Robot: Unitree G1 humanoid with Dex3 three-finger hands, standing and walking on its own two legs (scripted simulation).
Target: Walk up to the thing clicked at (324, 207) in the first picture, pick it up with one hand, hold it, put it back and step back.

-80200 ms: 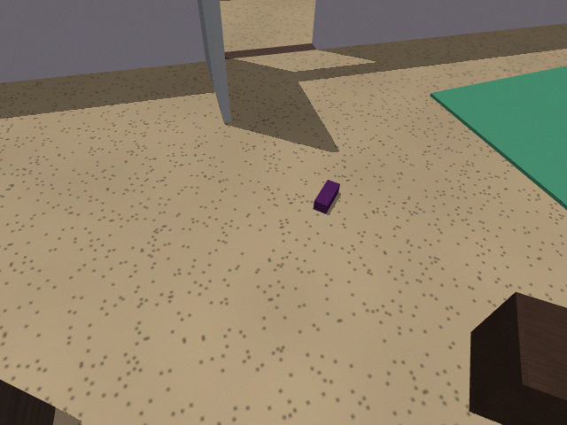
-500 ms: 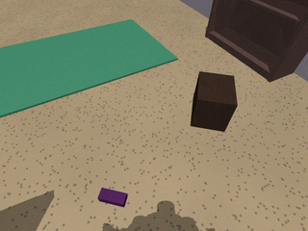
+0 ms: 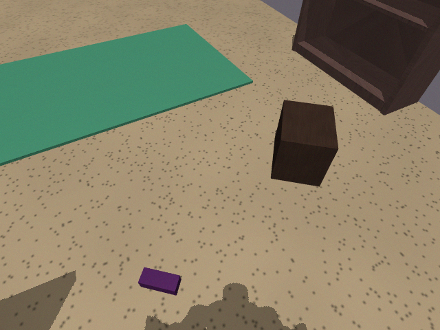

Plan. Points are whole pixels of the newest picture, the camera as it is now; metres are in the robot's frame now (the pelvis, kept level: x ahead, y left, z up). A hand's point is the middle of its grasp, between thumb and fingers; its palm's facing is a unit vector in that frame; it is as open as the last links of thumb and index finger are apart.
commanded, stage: stand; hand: left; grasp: from above
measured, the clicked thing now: (160, 281) +0.44 +0.25 -0.75
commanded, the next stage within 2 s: rise first in 0.04 s
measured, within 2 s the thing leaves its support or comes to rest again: neither
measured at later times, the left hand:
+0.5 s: hand out of the picture +0.13 +0.26 -0.18, palm faces -0.08 -0.93 -0.37, open 11.2 cm
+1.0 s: hand out of the picture +0.16 +0.28 -0.33, palm faces -0.36 -0.72 -0.60, open 13.8 cm
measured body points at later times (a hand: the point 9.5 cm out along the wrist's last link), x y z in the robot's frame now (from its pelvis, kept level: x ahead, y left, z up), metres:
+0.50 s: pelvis -0.01 +0.01 -0.03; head +0.05 +0.02 +0.42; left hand +0.14 +0.30 -0.15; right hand +0.10 -0.24 -0.15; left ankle -0.02 +0.14 -0.75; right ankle +0.00 -0.12 -0.75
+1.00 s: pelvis -0.05 +0.02 -0.18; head +0.09 +0.05 +0.25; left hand +0.18 +0.32 -0.29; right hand +0.16 -0.22 -0.27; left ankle -0.02 +0.14 -0.75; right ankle +0.00 -0.11 -0.75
